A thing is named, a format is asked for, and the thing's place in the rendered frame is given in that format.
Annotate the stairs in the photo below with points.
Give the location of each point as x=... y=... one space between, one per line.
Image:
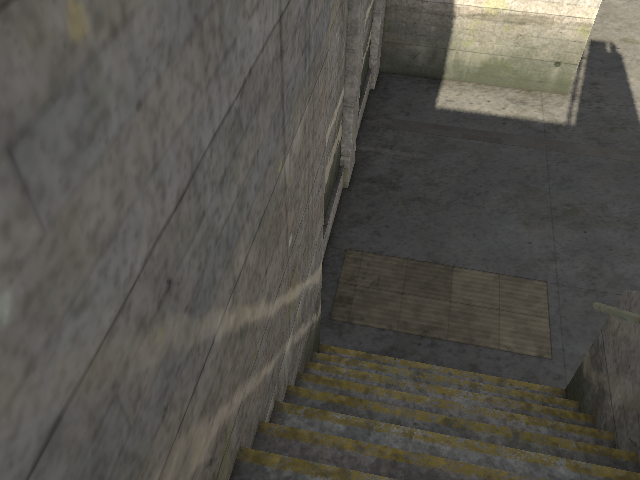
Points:
x=353 y=415

